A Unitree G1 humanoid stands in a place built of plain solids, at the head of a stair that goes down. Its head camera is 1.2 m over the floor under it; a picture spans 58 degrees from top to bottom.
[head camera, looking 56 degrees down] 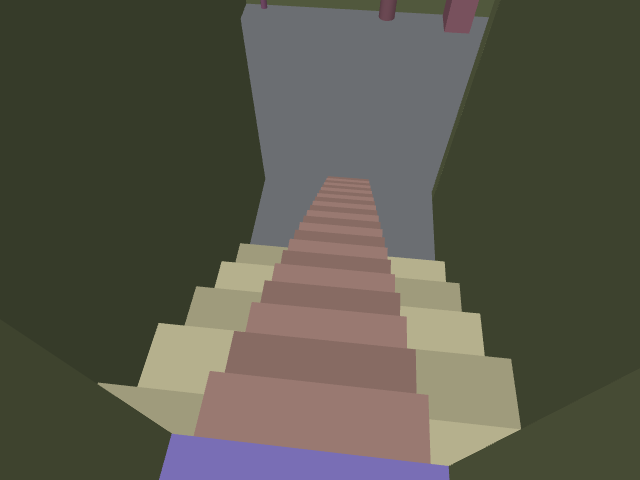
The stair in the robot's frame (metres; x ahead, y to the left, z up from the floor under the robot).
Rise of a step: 0.20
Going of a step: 0.22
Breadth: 0.70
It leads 6 degrees to the right of straight ahead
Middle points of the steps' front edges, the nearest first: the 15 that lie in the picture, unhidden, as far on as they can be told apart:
0.17 0.03 0.00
0.39 0.01 -0.20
0.61 -0.01 -0.39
0.83 -0.04 -0.59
1.05 -0.06 -0.78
1.27 -0.08 -0.98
1.49 -0.11 -1.17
1.71 -0.13 -1.37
1.93 -0.15 -1.56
2.14 -0.18 -1.76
2.36 -0.20 -1.96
2.58 -0.22 -2.15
2.80 -0.25 -2.35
3.02 -0.27 -2.54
3.24 -0.29 -2.74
